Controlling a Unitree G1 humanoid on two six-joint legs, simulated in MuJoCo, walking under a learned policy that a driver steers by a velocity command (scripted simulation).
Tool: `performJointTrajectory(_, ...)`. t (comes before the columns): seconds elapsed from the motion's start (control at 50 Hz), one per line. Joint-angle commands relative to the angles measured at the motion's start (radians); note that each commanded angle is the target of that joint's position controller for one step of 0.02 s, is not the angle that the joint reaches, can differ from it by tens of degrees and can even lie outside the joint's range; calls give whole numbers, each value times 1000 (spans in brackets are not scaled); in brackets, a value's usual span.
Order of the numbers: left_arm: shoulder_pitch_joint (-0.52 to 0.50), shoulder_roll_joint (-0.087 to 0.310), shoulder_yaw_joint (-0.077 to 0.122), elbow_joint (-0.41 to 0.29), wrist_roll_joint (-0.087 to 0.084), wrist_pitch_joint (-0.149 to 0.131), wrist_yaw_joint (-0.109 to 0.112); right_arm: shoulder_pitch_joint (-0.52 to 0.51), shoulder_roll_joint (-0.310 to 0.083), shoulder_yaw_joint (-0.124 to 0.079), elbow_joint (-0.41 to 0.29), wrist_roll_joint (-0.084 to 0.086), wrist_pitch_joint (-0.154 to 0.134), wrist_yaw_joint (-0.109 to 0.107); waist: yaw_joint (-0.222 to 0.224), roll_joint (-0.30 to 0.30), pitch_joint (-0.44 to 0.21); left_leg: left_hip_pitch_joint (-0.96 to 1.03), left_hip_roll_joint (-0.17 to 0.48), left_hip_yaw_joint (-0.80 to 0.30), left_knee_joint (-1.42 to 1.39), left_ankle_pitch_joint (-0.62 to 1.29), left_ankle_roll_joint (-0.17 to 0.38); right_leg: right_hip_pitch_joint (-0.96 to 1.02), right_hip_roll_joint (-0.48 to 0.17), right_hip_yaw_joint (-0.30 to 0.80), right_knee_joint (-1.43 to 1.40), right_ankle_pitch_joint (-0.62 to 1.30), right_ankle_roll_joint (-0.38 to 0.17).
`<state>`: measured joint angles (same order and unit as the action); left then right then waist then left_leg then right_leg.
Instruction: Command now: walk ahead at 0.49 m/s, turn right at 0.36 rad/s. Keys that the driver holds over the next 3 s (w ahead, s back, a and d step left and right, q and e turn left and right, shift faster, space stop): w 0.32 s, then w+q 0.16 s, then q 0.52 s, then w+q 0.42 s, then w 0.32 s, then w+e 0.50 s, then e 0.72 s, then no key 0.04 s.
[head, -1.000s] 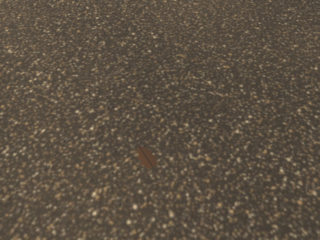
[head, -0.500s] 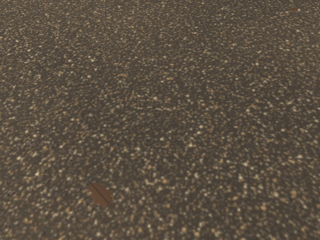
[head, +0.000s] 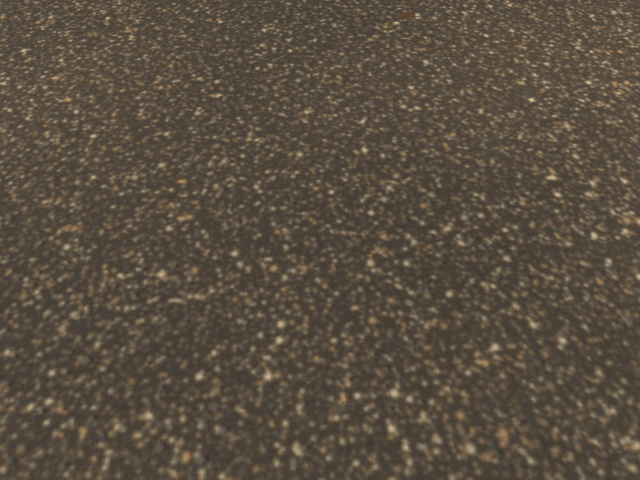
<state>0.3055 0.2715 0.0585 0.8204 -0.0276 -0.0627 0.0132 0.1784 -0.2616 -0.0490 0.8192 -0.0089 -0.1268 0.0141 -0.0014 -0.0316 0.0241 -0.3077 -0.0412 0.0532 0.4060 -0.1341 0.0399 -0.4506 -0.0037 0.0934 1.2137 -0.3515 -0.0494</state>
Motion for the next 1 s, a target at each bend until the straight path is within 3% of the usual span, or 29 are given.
performJointTrajectory(0.02,48,18,6,-61,0,-4,-5,49,-77,-18,-10,1,-16,9,12,94,-41,149,272,-286,-255,45,190,-161,-101,29,-37,52,0)
performJointTrajectory(0.1,-83,16,-9,-121,23,-10,-10,78,-134,-32,20,14,-14,5,0,66,-7,163,282,-202,-299,149,213,-241,-136,-7,-253,189,20)
performJointTrajectory(0.18,-221,11,-22,-157,16,-26,-28,127,-162,-32,40,27,7,0,-48,84,11,154,235,-96,-278,170,167,-161,-102,-78,-500,356,27)
performJointTrajectory(0.26,-317,39,-18,-206,4,-29,-43,196,-183,-32,75,39,27,1,-70,109,30,248,289,-115,-235,127,143,-139,-75,-94,-615,306,4)
performJointTrajectory(0.3,-291,64,-8,-210,6,-33,-49,187,-196,-34,81,42,40,-2,-34,121,15,287,309,-115,-170,202,123,-68,-50,-113,-667,251,-26)
performJointTrajectory(0.32,-211,87,7,-189,12,-34,-48,170,-198,-32,79,42,46,-4,19,118,-28,281,284,-84,-69,345,101,55,-18,-140,-703,251,-45)
performJointTrajectory(0.34,-55,136,36,-141,17,-34,-40,180,-168,-21,79,36,49,-6,87,94,-120,212,231,-49,126,436,74,283,-6,-137,-714,254,-73)
performJointTrajectory(0.36,147,230,65,-110,29,-30,-25,177,-113,5,45,10,44,-7,159,-49,-276,-6,162,3,478,170,28,589,-227,110,-711,273,-144)
performJointTrajectory(0.38,174,298,72,-105,38,-25,-27,294,9,39,34,21,21,-2,90,-295,-384,-365,0,-53,794,-425,-14,835,-434,561,-851,123,-287)
performJointTrajectory(0.4,174,190,49,-104,32,-30,-30,240,-119,7,51,50,8,0,128,-155,-333,-465,42,-182,913,-426,-1,770,-417,584,-905,39,-265)
performJointTrajectory(0.42,100,147,33,-110,27,-36,-30,161,-156,-8,25,67,4,-1,104,-117,-201,-502,88,-175,911,-325,15,645,-385,413,-913,97,-216)
performJointTrajectory(0.44,18,109,21,-117,25,-40,-34,125,-142,-9,23,57,11,-8,67,-54,-147,-455,135,-157,865,-232,8,520,-336,287,-939,176,-185)
performJointTrajectory(0.46,-37,76,14,-119,27,-45,-39,112,-129,-14,24,42,23,-12,38,-55,-94,-418,160,-157,810,-170,1,427,-293,190,-977,221,-164)
performJointTrajectory(0.48,-66,57,11,-114,33,-52,-41,135,-114,-17,30,40,41,-12,8,-73,-76,-358,179,-164,784,-123,-4,362,-265,118,-1013,255,-147)
performJointTrajectory(0.52,-83,59,15,-93,46,-68,-39,162,-74,-18,39,41,67,-15,-24,-49,-48,-304,158,-159,767,-90,-20,295,-248,1,-1026,559,-146)
performJointTrajectory(0.56,-88,80,23,-77,53,-71,-24,147,-62,-22,19,33,79,-19,-42,-39,-27,-324,137,-159,714,-39,-38,280,-244,-97,-1016,767,-141)
performJointTrajectory(0.62,-105,102,27,-68,49,-52,6,65,-41,-17,-26,19,82,-8,-30,-46,-14,-305,124,-105,495,114,-49,271,-211,-216,-1013,780,-118)
performJointTrajectory(0.66,-90,123,31,-58,42,-40,22,-14,-19,-8,-62,12,84,8,3,-41,-16,-270,115,-61,369,192,-46,289,-212,-256,-995,781,-114)
performJointTrajectory(0.76,-77,163,47,-43,13,4,36,-83,-58,-23,-144,10,94,44,22,-47,-38,-283,98,-21,254,71,-5,437,-283,-252,-871,808,-111)
performJointTrajectory(0.8,-104,177,54,-54,2,21,44,-40,-84,-37,-155,10,94,52,-5,-57,-64,-220,56,19,218,-24,29,455,-282,-256,-748,918,-90)
performJointTrajectory(0.82,-117,174,54,-60,-2,29,47,30,-103,-49,-144,13,89,51,-40,-41,-98,-125,19,41,143,9,54,444,-252,-276,-624,944,-65)
performJointTrajectory(0.84,-88,158,48,-58,1,31,44,122,-157,-73,-128,8,83,37,-81,24,-155,44,-1,9,37,223,94,382,-180,-300,-431,842,-11)
performJointTrajectory(0.86,-45,96,24,-88,49,22,35,166,-275,-101,-138,1,85,9,-62,226,-242,316,218,-281,99,750,193,103,-86,-299,-115,261,63)
performJointTrajectory(0.88,22,66,6,-117,60,13,17,128,-311,-99,-179,-16,88,5,1,319,-405,531,440,-715,48,783,435,-172,101,-129,191,-380,108)
performJointTrajectory(0.9,-35,132,22,-103,33,7,-1,107,-238,-82,-201,-6,94,11,-60,153,-429,472,401,-642,-7,600,397,-207,39,25,229,-310,90)
performJointTrajectory(0.92,-105,138,24,-128,12,13,-2,41,-192,-68,-216,7,96,10,-42,102,-315,367,355,-531,-25,444,337,-242,9,12,189,-223,76)
performJointTrajectory(0.94,-122,122,25,-117,23,24,11,-3,-158,-59,-217,25,103,6,-12,17,-209,234,297,-447,-49,324,272,-239,-28,0,94,-161,82)
performJointTrajectory(0.96,-131,133,31,-120,37,39,25,-34,-138,-53,-224,31,110,-1,7,35,-166,131,259,-409,-71,237,240,-198,-46,-2,9,-116,86)
performJointTrajectory(1.0,-107,106,29,-124,42,55,30,-53,-154,-60,-239,8,120,-9,34,102,-147,12,197,-370,-96,208,223,-102,-21,-29,-82,-59,97)
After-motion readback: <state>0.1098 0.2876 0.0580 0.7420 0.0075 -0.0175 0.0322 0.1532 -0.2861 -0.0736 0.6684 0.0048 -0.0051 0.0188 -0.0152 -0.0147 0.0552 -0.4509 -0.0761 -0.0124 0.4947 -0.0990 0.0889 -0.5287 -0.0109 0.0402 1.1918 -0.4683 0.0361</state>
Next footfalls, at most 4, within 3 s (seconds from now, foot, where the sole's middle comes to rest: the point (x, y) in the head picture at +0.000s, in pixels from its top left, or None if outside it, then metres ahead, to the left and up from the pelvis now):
0.36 right None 0.34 -0.17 -0.78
0.84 left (311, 445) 0.54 0.05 -0.78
1.28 right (412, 420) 0.60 -0.17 -0.78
1.74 left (231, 383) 0.68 0.23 -0.78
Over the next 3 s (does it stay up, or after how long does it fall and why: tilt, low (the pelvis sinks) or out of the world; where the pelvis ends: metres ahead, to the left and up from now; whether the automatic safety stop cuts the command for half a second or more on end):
stays up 1.06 0.29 0.00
